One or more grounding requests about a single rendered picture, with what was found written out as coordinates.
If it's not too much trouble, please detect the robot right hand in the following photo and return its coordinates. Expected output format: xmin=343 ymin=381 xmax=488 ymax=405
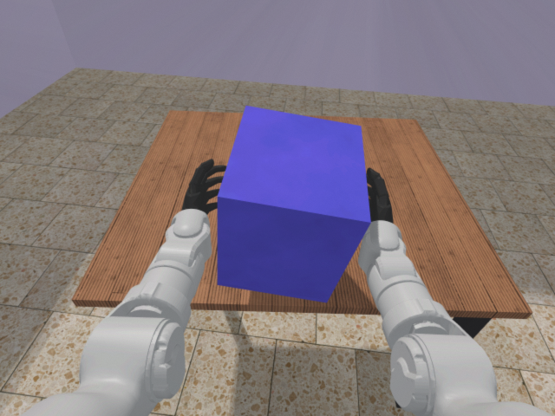
xmin=366 ymin=168 xmax=394 ymax=224

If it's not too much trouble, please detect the carton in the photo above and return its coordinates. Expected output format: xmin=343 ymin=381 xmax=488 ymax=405
xmin=218 ymin=106 xmax=371 ymax=302

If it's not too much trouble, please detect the left robot forearm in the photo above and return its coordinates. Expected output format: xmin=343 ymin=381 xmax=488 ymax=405
xmin=79 ymin=209 xmax=212 ymax=384

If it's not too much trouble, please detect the robot left hand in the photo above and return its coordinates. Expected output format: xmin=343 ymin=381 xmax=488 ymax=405
xmin=182 ymin=159 xmax=226 ymax=215

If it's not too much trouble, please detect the robot right upper arm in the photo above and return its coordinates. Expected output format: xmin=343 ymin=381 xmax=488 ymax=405
xmin=390 ymin=334 xmax=552 ymax=416

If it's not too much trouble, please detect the robot left upper arm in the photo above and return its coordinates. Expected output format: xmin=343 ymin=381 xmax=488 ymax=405
xmin=20 ymin=316 xmax=186 ymax=416

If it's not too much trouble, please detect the right robot forearm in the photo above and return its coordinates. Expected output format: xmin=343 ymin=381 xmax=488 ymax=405
xmin=358 ymin=220 xmax=497 ymax=397

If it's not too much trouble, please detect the table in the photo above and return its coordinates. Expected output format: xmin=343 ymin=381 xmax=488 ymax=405
xmin=71 ymin=110 xmax=532 ymax=408

